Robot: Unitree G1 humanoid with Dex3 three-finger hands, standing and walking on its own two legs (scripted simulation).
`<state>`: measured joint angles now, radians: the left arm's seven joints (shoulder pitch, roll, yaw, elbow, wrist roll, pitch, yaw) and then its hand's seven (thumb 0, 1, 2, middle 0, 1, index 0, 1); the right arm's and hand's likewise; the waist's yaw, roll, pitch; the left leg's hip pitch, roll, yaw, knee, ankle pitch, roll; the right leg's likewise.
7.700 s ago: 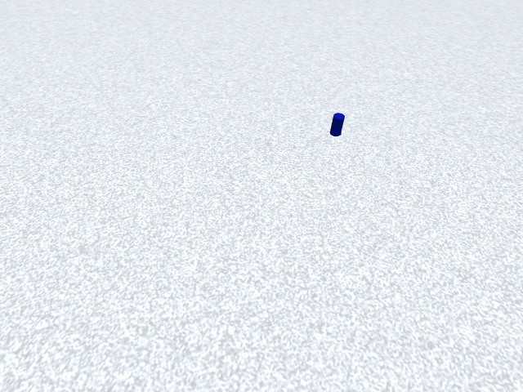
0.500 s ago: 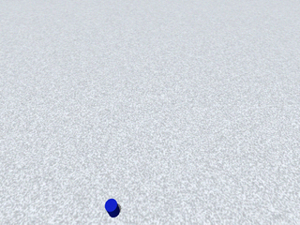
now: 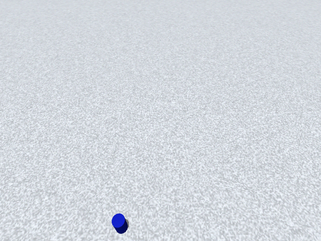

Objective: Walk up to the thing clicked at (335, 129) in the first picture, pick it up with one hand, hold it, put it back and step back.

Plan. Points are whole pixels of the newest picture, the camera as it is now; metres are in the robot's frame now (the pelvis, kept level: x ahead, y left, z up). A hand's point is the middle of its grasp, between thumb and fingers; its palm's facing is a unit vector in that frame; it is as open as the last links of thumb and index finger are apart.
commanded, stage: stand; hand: left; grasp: from the side
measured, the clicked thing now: (120, 223) +0.35 +0.23 -0.72
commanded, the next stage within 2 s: go down in 0.50 s
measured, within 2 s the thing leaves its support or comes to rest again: neither
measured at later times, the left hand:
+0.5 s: hand out of the picture +0.08 +0.25 -0.16, palm faces -0.02 -0.94 -0.34, open 7.4 cm
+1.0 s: hand out of the picture +0.14 +0.27 -0.18, palm faces +0.05 -0.94 -0.33, open 14.5 cm
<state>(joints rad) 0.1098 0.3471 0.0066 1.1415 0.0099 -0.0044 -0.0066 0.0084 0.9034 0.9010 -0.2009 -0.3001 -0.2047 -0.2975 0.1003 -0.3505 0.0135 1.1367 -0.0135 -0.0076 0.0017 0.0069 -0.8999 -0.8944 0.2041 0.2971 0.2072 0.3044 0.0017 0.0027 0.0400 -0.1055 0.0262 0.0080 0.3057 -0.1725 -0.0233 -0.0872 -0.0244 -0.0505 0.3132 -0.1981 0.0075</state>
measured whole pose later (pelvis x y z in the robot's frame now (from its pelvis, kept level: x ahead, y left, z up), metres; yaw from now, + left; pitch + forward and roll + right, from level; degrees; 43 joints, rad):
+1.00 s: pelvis -0.02 +0.01 -0.04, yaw -1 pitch +10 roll -1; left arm 0.05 0.34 0.23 0.90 0.07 0.07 -0.04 0.01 0.03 0.25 -0.05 -0.11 -0.06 -0.10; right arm 0.26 -0.24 -0.02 0.69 0.02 -0.04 -0.01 0.01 -0.91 -0.90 0.20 0.30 0.21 0.30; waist -0.04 -0.01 -0.04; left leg -0.58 0.04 0.01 0.77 -0.36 -0.01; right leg -0.55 -0.02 -0.03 0.75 -0.36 0.01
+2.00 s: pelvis -0.06 +0.01 -0.24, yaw -2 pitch +31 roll -4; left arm -0.07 0.53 0.56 0.73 -0.14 -0.29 -0.41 -0.01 -0.57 0.08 -0.07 -0.11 -0.07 -0.10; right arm 0.09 -0.29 0.00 0.62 -0.02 -0.18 -0.04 0.01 -0.90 -0.90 0.20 0.30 0.21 0.30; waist -0.01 -0.02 -0.17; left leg -1.61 0.04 -0.06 1.74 -0.67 -0.01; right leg -1.55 -0.03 -0.06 1.70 -0.68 0.01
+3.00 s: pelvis -0.10 +0.02 -0.38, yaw -6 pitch +32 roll -7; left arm -0.40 0.79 0.81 0.97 -0.22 -0.40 -0.70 -0.01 -0.54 0.09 -0.05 -0.09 -0.05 -0.10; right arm 0.06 -0.34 0.07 0.69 -0.04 -0.20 -0.05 0.01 -0.92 -0.90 0.21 0.30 0.21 0.30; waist -0.03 -0.04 -0.12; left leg -2.09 0.04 -0.12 2.21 -0.69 -0.01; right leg -2.01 -0.01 -0.08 2.14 -0.69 0.02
